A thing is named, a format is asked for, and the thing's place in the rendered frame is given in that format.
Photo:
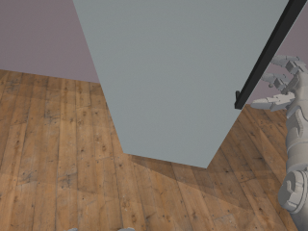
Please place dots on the handle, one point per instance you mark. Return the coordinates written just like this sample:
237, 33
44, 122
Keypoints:
278, 34

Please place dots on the robot right upper arm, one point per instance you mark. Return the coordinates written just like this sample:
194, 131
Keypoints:
293, 196

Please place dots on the fridge door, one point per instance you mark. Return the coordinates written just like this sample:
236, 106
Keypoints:
170, 69

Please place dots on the robot right hand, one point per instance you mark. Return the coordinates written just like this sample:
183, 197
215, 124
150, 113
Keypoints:
297, 88

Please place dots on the right robot forearm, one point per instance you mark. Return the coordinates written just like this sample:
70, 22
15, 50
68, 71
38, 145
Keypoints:
297, 137

